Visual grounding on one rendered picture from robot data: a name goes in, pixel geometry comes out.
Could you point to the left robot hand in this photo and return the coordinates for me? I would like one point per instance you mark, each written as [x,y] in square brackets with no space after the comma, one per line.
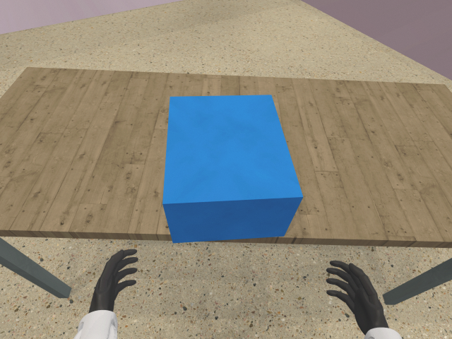
[107,287]

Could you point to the right robot hand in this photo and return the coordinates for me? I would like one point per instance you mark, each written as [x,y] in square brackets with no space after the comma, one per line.
[361,297]

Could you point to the left robot forearm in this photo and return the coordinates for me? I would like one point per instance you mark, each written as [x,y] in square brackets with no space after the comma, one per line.
[100,324]

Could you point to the table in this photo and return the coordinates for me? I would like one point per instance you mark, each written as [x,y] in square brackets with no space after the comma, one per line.
[82,155]

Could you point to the carton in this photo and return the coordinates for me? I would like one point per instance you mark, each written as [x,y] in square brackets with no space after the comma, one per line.
[228,170]

